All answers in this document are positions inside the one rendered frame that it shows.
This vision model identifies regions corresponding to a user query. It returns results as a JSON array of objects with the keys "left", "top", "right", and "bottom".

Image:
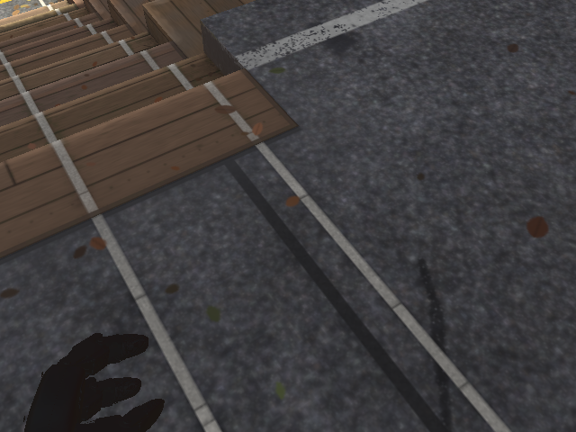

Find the robot left hand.
[{"left": 23, "top": 333, "right": 165, "bottom": 432}]

